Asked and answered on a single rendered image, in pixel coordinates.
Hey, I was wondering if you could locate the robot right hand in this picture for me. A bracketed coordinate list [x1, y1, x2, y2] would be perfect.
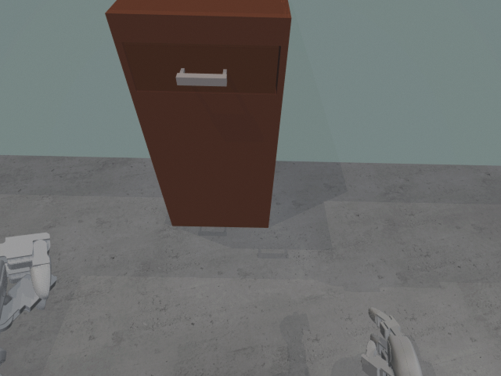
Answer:
[362, 307, 423, 376]

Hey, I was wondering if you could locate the cabinet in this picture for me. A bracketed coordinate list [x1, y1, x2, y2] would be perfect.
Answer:
[105, 0, 291, 228]

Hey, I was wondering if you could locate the handle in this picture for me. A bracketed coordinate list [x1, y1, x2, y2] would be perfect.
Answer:
[176, 68, 227, 86]

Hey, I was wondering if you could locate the drawer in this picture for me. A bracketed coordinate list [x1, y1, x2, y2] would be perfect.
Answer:
[124, 42, 279, 93]

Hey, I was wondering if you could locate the robot left hand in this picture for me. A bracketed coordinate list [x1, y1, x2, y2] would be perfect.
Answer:
[0, 233, 57, 333]

